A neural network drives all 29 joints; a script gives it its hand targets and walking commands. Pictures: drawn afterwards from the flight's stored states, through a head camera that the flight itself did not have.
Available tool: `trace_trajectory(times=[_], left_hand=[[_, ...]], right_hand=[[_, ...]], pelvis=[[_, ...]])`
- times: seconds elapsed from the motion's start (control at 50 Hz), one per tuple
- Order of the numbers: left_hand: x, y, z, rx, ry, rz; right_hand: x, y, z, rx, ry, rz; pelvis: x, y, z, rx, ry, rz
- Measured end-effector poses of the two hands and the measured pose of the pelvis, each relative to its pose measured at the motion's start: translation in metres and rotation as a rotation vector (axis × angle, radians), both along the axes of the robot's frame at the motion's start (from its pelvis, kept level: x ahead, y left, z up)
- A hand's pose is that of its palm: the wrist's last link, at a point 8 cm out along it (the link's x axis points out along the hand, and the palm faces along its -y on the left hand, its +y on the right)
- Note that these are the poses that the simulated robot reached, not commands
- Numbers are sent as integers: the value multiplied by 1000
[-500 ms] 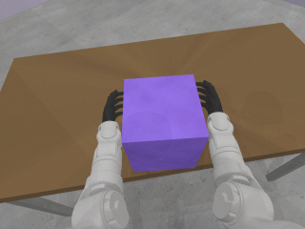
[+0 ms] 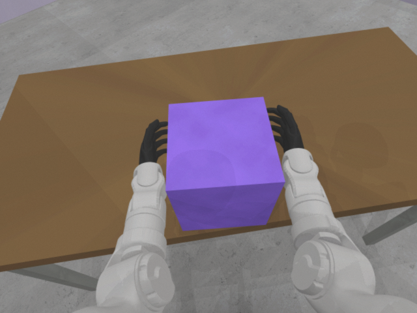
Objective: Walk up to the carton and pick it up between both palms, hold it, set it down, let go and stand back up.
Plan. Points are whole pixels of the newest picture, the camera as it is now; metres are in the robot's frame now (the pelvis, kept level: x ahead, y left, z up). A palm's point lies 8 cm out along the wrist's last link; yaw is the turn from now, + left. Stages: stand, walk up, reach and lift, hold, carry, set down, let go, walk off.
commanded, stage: set down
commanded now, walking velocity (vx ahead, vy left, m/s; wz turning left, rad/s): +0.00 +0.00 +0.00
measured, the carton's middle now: (220, 168) +0.40 +0.00 +0.00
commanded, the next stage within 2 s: none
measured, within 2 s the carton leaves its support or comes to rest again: neither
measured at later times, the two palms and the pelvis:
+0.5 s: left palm (150, 154) +0.42 +0.14 +0.03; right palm (295, 144) +0.43 -0.16 +0.04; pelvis -0.01 +0.01 +0.00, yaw +0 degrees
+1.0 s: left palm (147, 135) +0.43 +0.14 +0.08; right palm (309, 121) +0.44 -0.17 +0.09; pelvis -0.02 +0.00 +0.00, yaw +0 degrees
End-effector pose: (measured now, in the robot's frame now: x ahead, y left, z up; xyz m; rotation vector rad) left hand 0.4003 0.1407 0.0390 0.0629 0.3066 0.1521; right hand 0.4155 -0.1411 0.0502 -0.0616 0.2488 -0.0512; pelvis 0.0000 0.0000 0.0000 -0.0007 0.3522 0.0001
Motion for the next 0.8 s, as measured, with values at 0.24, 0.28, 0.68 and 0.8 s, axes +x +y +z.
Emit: trace_trajectory(times=[0.24,0.28,0.68,0.8], left_hand=[[7,1,-4,-19,28,-16],[10,1,-5,-28,40,-10],[20,4,-4,-42,41,-49],[24,3,8,-50,15,-50]], right_hand=[[9,-1,-5,-9,52,13],[11,-1,-7,3,70,2],[14,-31,-5,7,68,-24],[17,-29,5,0,55,-4]], pelvis=[[-7,3,0,-1,6,-3],[-8,4,0,0,8,-2],[-13,7,-3,4,36,-6],[-18,4,-3,3,38,-1]])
